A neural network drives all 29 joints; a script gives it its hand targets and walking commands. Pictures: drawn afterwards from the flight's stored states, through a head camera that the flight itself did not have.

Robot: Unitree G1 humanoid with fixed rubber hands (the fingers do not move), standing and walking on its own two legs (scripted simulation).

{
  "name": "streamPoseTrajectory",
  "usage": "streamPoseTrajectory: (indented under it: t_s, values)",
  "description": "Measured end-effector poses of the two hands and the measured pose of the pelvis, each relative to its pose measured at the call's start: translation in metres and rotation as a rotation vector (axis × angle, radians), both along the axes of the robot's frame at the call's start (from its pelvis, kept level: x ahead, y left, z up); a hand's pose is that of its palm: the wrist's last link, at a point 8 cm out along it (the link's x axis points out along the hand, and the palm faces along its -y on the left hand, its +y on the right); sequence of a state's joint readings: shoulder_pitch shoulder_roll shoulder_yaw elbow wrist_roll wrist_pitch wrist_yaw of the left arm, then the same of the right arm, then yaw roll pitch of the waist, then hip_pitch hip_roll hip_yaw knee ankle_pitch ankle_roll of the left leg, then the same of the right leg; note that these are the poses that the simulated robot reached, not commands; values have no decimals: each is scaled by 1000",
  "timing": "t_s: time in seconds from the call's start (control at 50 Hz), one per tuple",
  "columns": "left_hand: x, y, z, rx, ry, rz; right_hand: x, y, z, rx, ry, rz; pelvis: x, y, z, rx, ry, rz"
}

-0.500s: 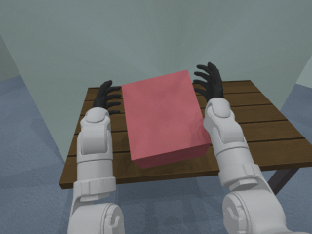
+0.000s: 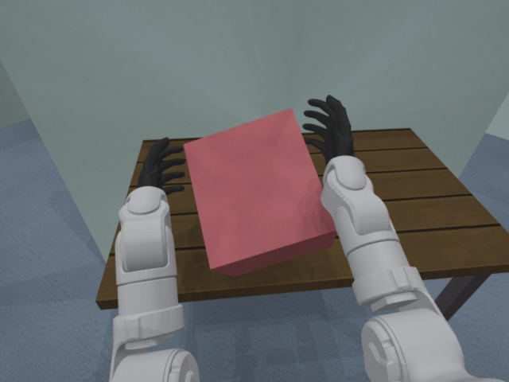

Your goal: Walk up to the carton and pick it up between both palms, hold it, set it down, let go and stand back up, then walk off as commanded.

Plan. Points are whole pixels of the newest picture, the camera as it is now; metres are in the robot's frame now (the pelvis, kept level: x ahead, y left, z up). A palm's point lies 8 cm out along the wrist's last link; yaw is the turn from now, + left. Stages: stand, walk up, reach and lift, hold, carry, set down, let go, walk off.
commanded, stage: hold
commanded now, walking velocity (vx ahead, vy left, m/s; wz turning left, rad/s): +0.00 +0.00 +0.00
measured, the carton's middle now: (260, 197) +0.39 +0.00 +0.11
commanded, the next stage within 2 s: set down in 1.36 s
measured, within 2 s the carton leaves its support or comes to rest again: neither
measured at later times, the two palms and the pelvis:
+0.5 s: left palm (160, 181) +0.36 +0.16 +0.18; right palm (340, 152) +0.39 -0.12 +0.21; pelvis +0.01 +0.00 +0.00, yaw +0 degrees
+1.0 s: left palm (167, 182) +0.36 +0.15 +0.18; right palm (349, 159) +0.38 -0.13 +0.20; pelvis +0.00 +0.00 +0.00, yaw +0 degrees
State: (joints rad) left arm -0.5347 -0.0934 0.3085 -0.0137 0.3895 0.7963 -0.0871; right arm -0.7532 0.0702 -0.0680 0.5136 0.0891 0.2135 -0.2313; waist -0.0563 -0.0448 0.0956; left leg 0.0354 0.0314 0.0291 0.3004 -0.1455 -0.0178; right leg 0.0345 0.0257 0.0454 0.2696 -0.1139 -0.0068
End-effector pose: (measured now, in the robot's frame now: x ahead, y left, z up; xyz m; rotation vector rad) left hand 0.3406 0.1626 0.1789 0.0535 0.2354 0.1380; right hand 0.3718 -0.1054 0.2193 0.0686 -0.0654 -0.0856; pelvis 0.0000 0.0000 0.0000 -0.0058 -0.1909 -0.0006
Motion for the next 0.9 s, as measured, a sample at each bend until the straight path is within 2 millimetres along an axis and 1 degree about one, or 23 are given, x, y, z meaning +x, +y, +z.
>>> streamPoseTrajectory:
  t_s: [0.1,0.22,0.3,0.4,0.5,0.56,0.64,0.74,0.82,0.9]
  values:
    - [1,-8,4,0,3,-24,-6,-9,0,-19,1,-25,-5,0,0,1,-7,0]
    - [12,-18,6,6,17,-58,-2,-23,-9,-15,24,-51,-4,-1,0,2,-3,0]
    - [19,-19,2,14,25,-59,4,-24,-13,-11,28,-49,0,-2,0,3,5,0]
    - [26,-15,-2,20,27,-50,12,-20,-17,7,29,-42,6,-2,1,3,13,1]
    - [21,-7,0,17,1,-22,15,-10,-10,15,5,-18,9,-2,1,2,17,1]
    - [14,-2,-1,13,-4,-8,11,-3,-4,4,-5,-5,8,-1,1,1,11,1]
    - [5,0,-4,6,12,-3,4,0,-3,0,9,-1,3,0,0,0,2,1]
    - [-1,-3,3,4,-2,-9,-4,-4,0,-12,-5,-11,-3,-1,0,1,-7,1]
    - [4,-10,8,6,0,-35,-7,-13,-2,-13,1,-37,-5,-1,0,1,-10,1]
    - [11,-16,5,11,23,-55,-4,-21,-9,-10,27,-48,-4,-1,0,2,-7,1]
